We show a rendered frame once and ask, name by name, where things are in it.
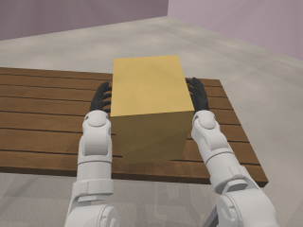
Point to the robot right forearm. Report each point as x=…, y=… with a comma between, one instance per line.
x=226, y=173

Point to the table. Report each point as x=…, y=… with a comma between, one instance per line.
x=41, y=117

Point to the robot right hand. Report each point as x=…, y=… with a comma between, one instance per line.
x=198, y=96

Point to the left robot upper arm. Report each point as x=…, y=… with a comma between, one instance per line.
x=101, y=215

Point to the robot left forearm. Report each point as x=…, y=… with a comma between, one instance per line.
x=95, y=157

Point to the right robot upper arm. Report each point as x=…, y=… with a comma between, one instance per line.
x=245, y=208

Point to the robot left hand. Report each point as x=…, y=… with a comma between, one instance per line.
x=97, y=103

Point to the carton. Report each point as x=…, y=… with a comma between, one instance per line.
x=151, y=108

